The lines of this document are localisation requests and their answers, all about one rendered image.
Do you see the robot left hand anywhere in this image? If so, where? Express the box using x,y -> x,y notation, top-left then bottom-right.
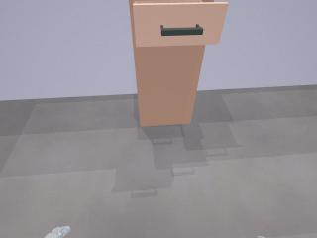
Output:
45,226 -> 71,238

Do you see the drawer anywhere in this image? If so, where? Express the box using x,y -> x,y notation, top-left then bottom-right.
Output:
133,0 -> 229,47

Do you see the cabinet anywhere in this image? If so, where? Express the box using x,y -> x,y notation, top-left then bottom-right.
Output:
129,0 -> 214,127

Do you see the handle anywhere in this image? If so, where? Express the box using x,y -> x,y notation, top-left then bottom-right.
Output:
160,24 -> 204,36

